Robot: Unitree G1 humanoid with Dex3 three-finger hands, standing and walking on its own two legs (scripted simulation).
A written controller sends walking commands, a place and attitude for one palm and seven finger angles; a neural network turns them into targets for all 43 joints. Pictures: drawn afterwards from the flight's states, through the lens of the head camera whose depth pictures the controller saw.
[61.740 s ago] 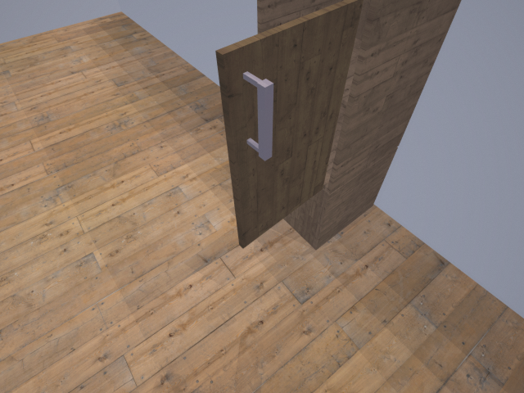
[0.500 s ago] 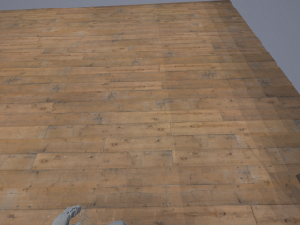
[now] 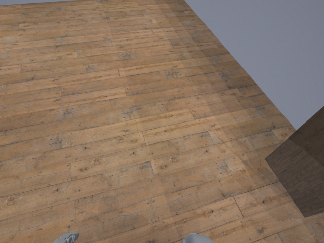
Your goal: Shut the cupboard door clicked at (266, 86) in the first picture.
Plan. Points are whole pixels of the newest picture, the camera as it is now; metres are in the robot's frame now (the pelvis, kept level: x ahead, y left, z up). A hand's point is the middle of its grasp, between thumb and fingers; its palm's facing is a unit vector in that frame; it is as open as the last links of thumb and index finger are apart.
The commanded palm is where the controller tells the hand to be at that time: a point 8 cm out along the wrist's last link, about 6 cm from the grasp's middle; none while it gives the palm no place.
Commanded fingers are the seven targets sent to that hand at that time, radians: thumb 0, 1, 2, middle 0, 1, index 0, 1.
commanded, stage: turn to face it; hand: left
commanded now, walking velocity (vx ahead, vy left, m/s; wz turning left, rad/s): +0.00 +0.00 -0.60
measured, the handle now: out of the picture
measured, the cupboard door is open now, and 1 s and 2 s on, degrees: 19 19 19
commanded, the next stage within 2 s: take the last steps up to it in 1.34 s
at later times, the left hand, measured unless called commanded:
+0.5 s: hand (107, 234) +0.16 +0.16 -0.18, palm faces -0.25 -0.95 -0.19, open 7.4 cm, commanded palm none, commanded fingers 0.00 0.90 0.90 -0.20 -0.30 -0.20 -0.30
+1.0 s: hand (142, 202) +0.24 +0.07 -0.16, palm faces -0.56 -0.78 -0.27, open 7.4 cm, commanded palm none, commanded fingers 0.00 0.90 0.90 -0.20 -0.30 -0.20 -0.30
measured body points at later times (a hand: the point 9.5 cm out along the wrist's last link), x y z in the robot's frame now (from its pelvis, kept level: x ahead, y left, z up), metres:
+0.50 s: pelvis +0.03 -0.01 -0.01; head +0.08 +0.00 +0.44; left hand +0.17 +0.21 -0.16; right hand +0.06 -0.29 -0.13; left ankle +0.08 +0.10 -0.73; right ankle -0.01 -0.14 -0.74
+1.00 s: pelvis +0.02 -0.03 -0.02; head +0.04 -0.07 +0.43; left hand +0.27 +0.11 -0.14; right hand -0.11 -0.26 -0.17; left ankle +0.07 +0.10 -0.71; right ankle -0.04 -0.12 -0.74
